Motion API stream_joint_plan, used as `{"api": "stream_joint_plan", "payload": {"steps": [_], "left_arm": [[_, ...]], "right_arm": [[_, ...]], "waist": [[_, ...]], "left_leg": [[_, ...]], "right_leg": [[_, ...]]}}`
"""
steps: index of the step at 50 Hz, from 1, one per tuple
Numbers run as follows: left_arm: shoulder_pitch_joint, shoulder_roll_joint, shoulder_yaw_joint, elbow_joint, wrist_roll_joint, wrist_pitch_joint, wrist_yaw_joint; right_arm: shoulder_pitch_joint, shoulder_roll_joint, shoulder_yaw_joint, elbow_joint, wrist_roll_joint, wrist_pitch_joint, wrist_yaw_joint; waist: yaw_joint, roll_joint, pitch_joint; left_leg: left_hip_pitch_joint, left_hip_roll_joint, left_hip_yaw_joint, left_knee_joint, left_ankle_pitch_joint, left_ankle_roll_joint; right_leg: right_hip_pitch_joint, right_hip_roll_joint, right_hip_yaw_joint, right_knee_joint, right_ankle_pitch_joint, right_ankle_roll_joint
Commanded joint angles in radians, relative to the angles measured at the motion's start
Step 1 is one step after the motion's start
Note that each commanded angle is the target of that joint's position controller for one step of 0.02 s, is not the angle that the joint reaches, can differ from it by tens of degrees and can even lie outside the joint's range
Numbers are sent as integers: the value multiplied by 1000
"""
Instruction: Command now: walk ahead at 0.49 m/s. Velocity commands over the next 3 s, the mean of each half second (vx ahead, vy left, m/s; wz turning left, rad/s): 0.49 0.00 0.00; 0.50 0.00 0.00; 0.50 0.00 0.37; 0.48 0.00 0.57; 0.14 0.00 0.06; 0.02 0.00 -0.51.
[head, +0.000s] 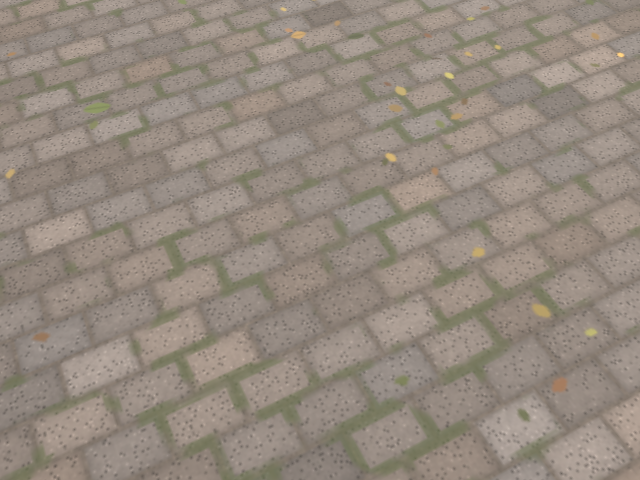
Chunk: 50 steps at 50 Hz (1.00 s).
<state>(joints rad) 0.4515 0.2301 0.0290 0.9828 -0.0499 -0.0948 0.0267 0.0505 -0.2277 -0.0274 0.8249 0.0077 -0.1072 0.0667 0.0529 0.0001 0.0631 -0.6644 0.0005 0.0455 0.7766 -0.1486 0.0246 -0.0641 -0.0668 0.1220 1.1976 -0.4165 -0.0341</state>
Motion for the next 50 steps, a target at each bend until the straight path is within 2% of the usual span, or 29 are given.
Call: {"api": "stream_joint_plan", "payload": {"steps": [1,2,3,4,5,6,7,8,9,10,11,13,15,18,20,21,22,23,24,25,26,27,28,31,37,41,45,48,50], "left_arm": [[31,59,18,-99,-19,-19,10],[55,59,22,-90,-17,-12,6],[67,93,37,-86,1,2,2],[0,91,48,-102,12,4,-8],[-53,99,58,-121,12,15,-4],[-77,53,45,-123,25,41,10],[-85,37,33,-145,37,47,6],[-108,36,21,-179,44,41,-1],[-121,39,15,-171,43,40,-9],[-178,27,2,-193,55,28,-18],[-193,37,1,-176,47,19,-32],[-250,58,5,-192,52,4,-47],[-286,83,9,-199,45,3,-47],[-377,99,16,-231,28,1,-56],[-338,107,21,-222,31,-1,-70],[-279,122,31,-204,41,3,-72],[-138,150,53,-160,44,2,-72],[35,228,85,-106,46,2,-74],[62,352,102,-108,56,4,-73],[74,277,84,-109,57,-5,-81],[8,194,61,-121,60,-19,-79],[-44,155,46,-131,63,-22,-78],[-107,142,35,-136,66,-23,-76],[-147,116,17,-102,62,-38,-67],[-75,150,15,-60,64,-44,-45],[-25,145,9,-45,51,-34,-39],[34,158,17,-24,45,-3,-32],[11,184,31,-29,43,18,-16],[-28,214,44,-40,55,29,-12]], "right_arm": [[152,-160,-50,22,-17,-22,-23],[147,-132,-49,42,-36,-25,-29],[164,-114,-49,40,-51,-28,-34],[203,-104,-45,60,-48,-41,-50],[213,-121,-43,73,-28,-59,-57],[248,-139,-59,121,14,-52,-72],[285,-89,-38,140,11,-44,-75],[248,-98,-37,133,14,-25,-81],[236,-125,-44,101,-7,-3,-75],[234,-117,-45,90,-7,12,-83],[209,-118,-41,64,-10,21,-83],[181,-173,-47,36,-14,-7,-79],[226,-193,-53,39,15,-16,-76],[285,-230,-59,70,21,20,-68],[311,-233,-61,65,19,50,-67],[288,-244,-62,64,26,61,-66],[283,-225,-51,62,21,71,-65],[287,-176,-29,45,-1,75,-63],[384,-50,13,1,-28,57,-53],[389,-51,19,11,3,31,-44],[308,-122,-1,4,42,7,-34],[224,-134,-2,-20,49,-3,-31],[180,-145,-7,-30,37,-3,-34],[183,-145,-16,-27,19,19,-40],[42,-108,-18,-60,2,39,-53],[-77,-87,-11,-82,9,26,-44],[-174,-69,-1,-119,18,13,-22],[-170,-103,-11,-128,17,-7,-6],[-43,-151,-34,-96,18,-4,-14]], "waist": [[-47,83,-175],[-15,82,-185],[-16,77,-186],[-33,39,-179],[-20,70,-132],[-32,142,-40],[-23,168,-33],[22,139,-24],[13,123,-16],[5,105,-15],[-6,78,-32],[-3,72,-64],[-21,48,-58],[-63,87,29],[-66,78,19],[-33,85,4],[29,63,-70],[83,-34,-187],[-8,-342,-268],[3,-370,-344],[10,-219,-258],[10,-125,-198],[-2,-77,-152],[-43,-107,-103],[-12,-51,-23],[34,-65,32],[58,-53,70],[18,-75,38],[-57,-130,-47]], "left_leg": [[497,250,-449,-422,6,199],[414,229,-402,-444,-55,221],[358,264,-412,-503,14,254],[358,301,-431,-558,19,270],[361,321,-430,-617,-81,255],[348,317,-408,-645,-179,243],[368,307,-395,-664,-257,230],[338,263,-335,-653,-275,186],[296,201,-226,-682,-242,207],[239,184,-174,-675,-194,213],[195,141,-84,-695,-137,211],[247,186,-85,-724,-42,214],[378,219,-73,-751,-46,196],[613,288,-91,-713,-24,163],[691,304,-91,-651,-8,155],[687,282,-66,-568,127,137],[654,221,-19,-382,270,117],[527,142,19,-82,236,85],[181,-29,22,269,-211,28],[4,-82,-134,508,-400,33],[-95,-29,-204,632,-347,64],[-120,29,-181,636,-268,83],[-84,71,-166,574,-180,81],[3,124,-125,453,-75,71],[-94,127,-90,110,124,19],[-49,98,-19,-104,243,21],[-86,75,2,-237,229,26],[-5,44,6,-311,209,40],[139,-9,37,-303,146,66]], "right_leg": [[-443,-38,15,72,49,-52],[-395,-58,8,30,50,-60],[-358,-77,9,14,47,-53],[-386,-90,25,43,109,-55],[-464,-97,21,37,117,-63],[-572,-88,-11,109,62,-44],[-689,-73,-17,219,71,-56],[-731,-97,10,110,172,-57],[-724,-73,-69,42,252,-35],[-672,-69,-77,-73,335,-6],[-570,-38,-148,-199,413,-1],[-498,-54,-113,-304,514,-2],[-484,-51,-120,-472,528,-7],[-589,-60,-112,-620,457,-20],[-541,-41,-137,-692,387,-37],[-451,-16,-164,-710,378,-52],[-276,28,-199,-721,355,-68],[-18,-36,-100,-702,345,-87],[256,-245,287,-770,300,-206],[309,-311,609,-952,50,-262],[242,-302,539,-946,-44,-219],[152,-272,409,-929,-37,-186],[51,-240,307,-958,49,-176],[-50,-171,151,-1028,225,-176],[6,-154,-1,-1089,503,-168],[13,-129,-81,-1126,502,-144],[161,-174,-85,-1101,536,-152],[251,-198,-99,-1044,716,-126],[301,-192,-119,-918,1023,-102]]}}
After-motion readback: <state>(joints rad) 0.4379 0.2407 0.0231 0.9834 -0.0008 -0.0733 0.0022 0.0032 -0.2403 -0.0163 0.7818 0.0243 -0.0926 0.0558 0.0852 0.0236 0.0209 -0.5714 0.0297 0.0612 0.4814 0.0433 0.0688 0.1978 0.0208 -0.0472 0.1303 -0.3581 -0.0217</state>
